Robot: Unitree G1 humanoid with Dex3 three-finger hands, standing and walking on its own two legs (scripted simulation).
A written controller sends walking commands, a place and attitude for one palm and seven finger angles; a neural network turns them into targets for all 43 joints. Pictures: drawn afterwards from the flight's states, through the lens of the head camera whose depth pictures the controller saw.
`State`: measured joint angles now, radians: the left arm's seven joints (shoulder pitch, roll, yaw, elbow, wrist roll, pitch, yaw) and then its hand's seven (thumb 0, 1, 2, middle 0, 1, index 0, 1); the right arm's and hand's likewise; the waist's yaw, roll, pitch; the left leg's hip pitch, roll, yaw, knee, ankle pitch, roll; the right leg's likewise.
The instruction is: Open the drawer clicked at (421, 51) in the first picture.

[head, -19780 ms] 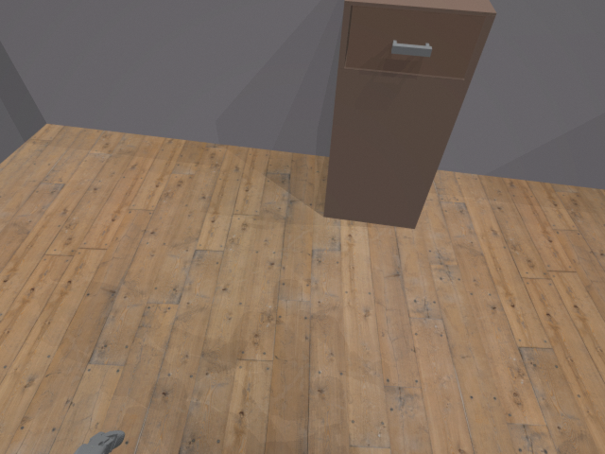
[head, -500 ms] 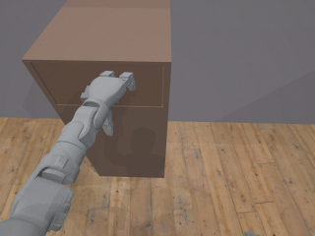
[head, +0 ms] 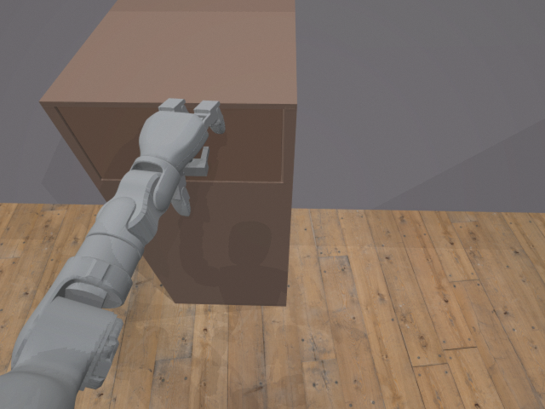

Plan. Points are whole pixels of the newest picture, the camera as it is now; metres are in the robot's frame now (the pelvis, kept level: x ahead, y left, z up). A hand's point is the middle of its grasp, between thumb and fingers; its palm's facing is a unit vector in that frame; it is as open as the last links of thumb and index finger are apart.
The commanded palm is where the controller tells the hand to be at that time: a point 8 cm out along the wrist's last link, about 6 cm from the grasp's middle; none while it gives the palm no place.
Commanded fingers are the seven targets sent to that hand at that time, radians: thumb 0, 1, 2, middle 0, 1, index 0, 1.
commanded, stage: move the hooked fingers above the handle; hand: left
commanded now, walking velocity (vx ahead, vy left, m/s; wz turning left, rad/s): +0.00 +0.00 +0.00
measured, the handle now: (177, 159) +0.52 +0.18 +0.05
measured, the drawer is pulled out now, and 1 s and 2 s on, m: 0.00 0.00 0.00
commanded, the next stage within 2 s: lift the fingers back up to retry in 0.88 s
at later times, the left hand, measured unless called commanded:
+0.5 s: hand (199, 143) +0.48 +0.12 +0.13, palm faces +0.16 -0.15 -0.98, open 13.8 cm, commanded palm +0.44 +0.19 +0.16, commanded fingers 0.00 -0.50 0.30 -0.30 -1.20 -0.30 -1.20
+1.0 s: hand (171, 177) +0.44 +0.16 +0.10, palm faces -0.01 -0.05 -1.00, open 14.0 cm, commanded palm +0.44 +0.18 +0.16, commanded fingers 0.00 -0.50 0.30 -0.30 -1.20 -0.30 -1.20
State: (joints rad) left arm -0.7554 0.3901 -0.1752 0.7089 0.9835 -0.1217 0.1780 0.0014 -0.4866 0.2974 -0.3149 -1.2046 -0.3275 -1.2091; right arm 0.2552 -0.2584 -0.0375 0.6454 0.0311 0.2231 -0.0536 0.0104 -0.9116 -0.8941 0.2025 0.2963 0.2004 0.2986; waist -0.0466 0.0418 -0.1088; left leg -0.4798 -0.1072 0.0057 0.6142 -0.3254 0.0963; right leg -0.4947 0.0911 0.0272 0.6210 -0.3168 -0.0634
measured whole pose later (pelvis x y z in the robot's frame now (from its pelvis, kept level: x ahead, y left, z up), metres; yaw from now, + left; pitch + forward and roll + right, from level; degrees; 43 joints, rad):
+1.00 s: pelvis -0.01 -0.01 +0.00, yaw +3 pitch +10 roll -1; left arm -0.77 0.45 -0.28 0.71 0.94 -0.16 0.10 0.00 -0.49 0.30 -0.31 -1.20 -0.29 -1.20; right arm 0.33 -0.29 -0.07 0.68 0.04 0.18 -0.07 0.01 -0.91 -0.89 0.20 0.30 0.20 0.30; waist -0.02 0.04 -0.08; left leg -0.48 -0.12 -0.05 0.61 -0.30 0.09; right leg -0.48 0.08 -0.03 0.59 -0.30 -0.07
